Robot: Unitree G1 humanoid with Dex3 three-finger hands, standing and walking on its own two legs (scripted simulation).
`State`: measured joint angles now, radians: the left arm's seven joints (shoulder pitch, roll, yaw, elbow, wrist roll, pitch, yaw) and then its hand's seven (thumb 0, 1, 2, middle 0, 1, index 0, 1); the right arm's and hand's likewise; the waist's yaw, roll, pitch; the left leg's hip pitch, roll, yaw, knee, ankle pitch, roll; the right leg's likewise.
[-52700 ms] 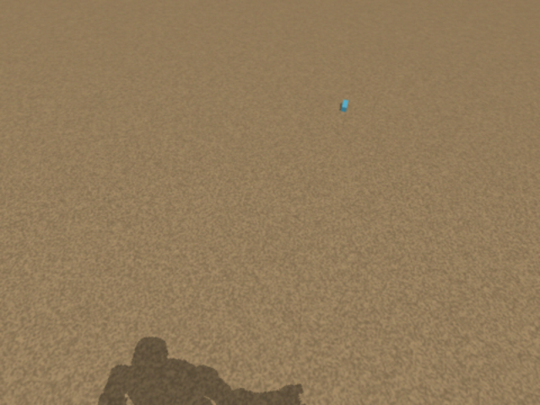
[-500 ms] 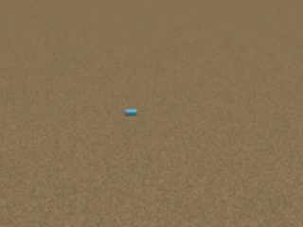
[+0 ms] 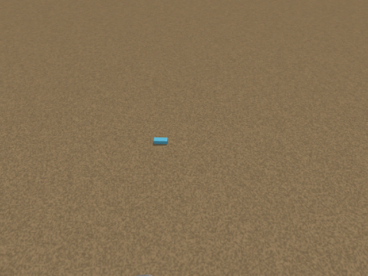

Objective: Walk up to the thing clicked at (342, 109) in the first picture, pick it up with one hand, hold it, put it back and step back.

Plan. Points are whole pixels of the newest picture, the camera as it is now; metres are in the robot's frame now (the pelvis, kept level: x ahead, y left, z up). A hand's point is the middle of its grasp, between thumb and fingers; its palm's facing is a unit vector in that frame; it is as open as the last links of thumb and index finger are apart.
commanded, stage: step back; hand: left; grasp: from above
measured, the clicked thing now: (160, 140) +1.07 +0.18 -0.75
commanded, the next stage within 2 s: stand in 0.36 s
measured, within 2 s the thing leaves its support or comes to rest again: neither
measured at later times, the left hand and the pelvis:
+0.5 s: hand out of the picture +0.13 +0.27 -0.14, palm faces -0.06 -0.94 -0.35, open 7.3 cm; pelvis +0.03 +0.02 +0.02, yaw -2 degrees
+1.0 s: hand out of the picture +0.11 +0.27 -0.14, palm faces -0.09 -0.94 -0.34, open 7.3 cm; pelvis +0.02 +0.02 +0.02, yaw -3 degrees
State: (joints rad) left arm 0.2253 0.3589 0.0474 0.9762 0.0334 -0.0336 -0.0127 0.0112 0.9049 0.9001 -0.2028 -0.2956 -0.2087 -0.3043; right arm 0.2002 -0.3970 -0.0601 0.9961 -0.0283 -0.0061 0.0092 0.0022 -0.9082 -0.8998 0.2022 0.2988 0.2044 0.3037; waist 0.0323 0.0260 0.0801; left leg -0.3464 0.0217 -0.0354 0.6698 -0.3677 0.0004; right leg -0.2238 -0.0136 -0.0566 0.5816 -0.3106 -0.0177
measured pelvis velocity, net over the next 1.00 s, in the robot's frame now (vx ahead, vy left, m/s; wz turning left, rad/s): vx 0.02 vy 0.02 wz -0.05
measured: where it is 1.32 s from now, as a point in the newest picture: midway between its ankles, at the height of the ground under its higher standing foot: outside the picture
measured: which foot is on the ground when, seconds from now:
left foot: up 0.00-0.00, down 0.02-1.00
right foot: down 0.00-1.00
